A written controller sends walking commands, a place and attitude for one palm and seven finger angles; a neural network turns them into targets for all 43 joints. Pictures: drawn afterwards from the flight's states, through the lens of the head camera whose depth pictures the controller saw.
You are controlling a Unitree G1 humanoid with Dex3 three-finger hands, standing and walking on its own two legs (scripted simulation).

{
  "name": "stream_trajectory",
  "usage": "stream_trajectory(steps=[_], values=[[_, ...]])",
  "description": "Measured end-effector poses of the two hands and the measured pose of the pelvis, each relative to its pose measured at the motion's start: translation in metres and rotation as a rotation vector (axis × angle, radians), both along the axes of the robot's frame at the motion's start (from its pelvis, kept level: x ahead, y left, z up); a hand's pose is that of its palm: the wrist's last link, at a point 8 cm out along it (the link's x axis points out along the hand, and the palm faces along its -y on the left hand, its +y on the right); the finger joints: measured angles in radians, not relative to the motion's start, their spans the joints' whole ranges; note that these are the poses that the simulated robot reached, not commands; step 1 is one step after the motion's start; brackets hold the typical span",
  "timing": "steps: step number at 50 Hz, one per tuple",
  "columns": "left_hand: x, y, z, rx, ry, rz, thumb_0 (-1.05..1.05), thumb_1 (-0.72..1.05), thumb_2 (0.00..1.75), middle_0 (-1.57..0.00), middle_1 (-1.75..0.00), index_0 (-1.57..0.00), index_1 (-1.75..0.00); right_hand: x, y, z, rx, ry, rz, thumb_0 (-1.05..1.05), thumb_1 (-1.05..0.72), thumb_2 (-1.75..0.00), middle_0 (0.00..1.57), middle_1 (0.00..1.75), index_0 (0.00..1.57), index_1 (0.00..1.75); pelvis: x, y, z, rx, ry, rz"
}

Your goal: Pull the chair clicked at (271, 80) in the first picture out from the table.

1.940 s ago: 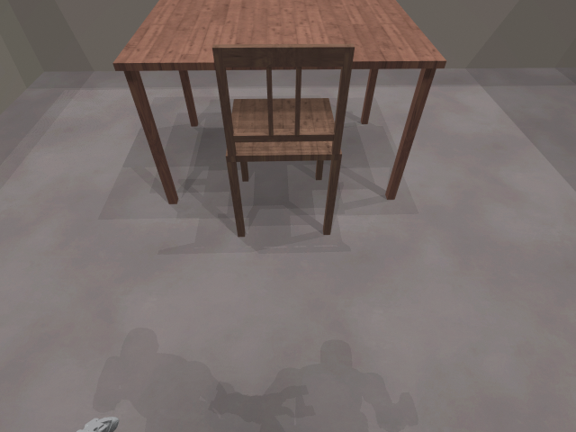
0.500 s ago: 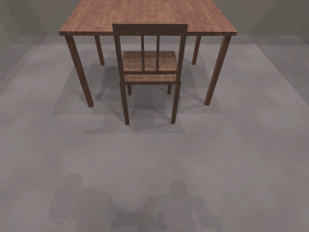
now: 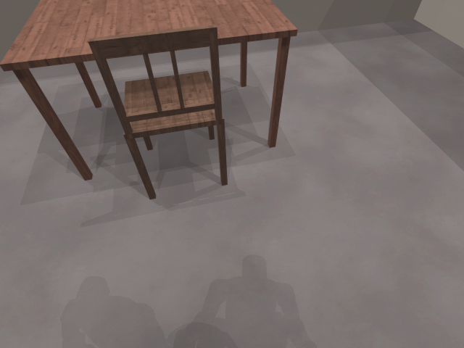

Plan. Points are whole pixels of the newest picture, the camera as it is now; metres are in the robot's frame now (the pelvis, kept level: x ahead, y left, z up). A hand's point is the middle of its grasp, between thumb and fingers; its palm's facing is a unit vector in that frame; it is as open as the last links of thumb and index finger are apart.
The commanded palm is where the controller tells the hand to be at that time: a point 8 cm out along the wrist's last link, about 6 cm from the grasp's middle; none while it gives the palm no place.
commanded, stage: walk to a spot facing it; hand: left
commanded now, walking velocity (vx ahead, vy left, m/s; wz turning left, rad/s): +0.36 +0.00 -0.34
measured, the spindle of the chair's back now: (152, 83) +0.99 +0.35 -0.09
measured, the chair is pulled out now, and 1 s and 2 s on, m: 0.00 0.00 0.00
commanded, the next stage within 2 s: turn to face it in 0.46 s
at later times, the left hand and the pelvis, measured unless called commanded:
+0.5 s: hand out of the picture +0.14 +0.16 -0.17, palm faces +0.02 -0.99 -0.15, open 7.4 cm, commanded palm none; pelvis +0.21 +0.00 +0.00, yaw -5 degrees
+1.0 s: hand (174, 213) +0.46 +0.18 -0.15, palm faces +0.02 -0.98 -0.19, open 7.4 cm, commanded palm none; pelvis +0.34 +0.01 +0.01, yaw +1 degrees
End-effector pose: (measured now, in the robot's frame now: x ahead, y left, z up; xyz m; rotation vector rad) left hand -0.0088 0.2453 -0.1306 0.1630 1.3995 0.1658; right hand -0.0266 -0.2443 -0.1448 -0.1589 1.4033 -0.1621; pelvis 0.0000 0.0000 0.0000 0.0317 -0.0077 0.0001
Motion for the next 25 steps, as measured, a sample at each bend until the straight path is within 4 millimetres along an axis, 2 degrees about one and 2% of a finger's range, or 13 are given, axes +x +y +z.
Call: stream_trajectory(steps=[3, 6, 11, 15, 20, 25], values=[[0.041, -0.013, -0.006, 0.017, -0.089, -0.021, 0.01, 0.91, 0.9, -0.2, -0.3, -0.2, -0.3, -0.007, -0.011, -0.013, 0.018, 0.093, -0.02, 0.01, -0.9, -0.9, 0.2, 0.3, 0.21, 0.3, 0.019, -0.015, -0.012, -0.011, -0.005, -0.006], [0.064, -0.024, -0.003, 0.026, -0.132, -0.003, 0.01, 0.91, 0.9, -0.2, -0.3, -0.2, -0.3, 0.015, -0.02, -0.008, 0.021, 0.111, -0.024, 0.01, -0.9, -0.9, 0.2, 0.3, 0.2, 0.3, 0.038, -0.024, -0.007, -0.016, -0.015, -0.013], [0.083, -0.042, 0.008, 0.003, -0.068, -0.03, 0.0, 0.91, 0.9, -0.2, -0.3, -0.2, -0.3, 0.099, -0.028, 0.011, 0.009, -0.06, -0.043, 0.01, -0.91, -0.9, 0.2, 0.3, 0.2, 0.3, 0.075, -0.03, 0.011, -0.011, -0.003, -0.055], [0.099, -0.051, 0.01, -0.024, -0.015, -0.042, 0.0, 0.91, 0.9, -0.2, -0.3, -0.2, -0.3, 0.171, -0.025, 0.021, 0.015, -0.196, -0.053, 0.01, -0.91, -0.9, 0.2, 0.3, 0.2, 0.3, 0.108, -0.028, 0.016, -0.021, 0.006, -0.077], [0.122, -0.051, 0.004, -0.043, 0.026, -0.012, 0.01, 0.91, 0.9, -0.2, -0.3, -0.2, -0.3, 0.254, -0.008, 0.025, 0.031, -0.277, -0.018, 0.01, -0.91, -0.9, 0.2, 0.3, 0.2, 0.3, 0.155, -0.019, 0.012, -0.042, 0.005, -0.086], [0.15, -0.039, -0.012, -0.062, 0.098, 0.021, 0.0, 0.91, 0.9, -0.2, -0.3, -0.2, -0.3, 0.336, 0.018, 0.023, 0.033, -0.327, 0.029, 0.01, -0.91, -0.9, 0.2, 0.3, 0.2, 0.3, 0.21, -0.003, 0.0, -0.055, 0.001, -0.095]])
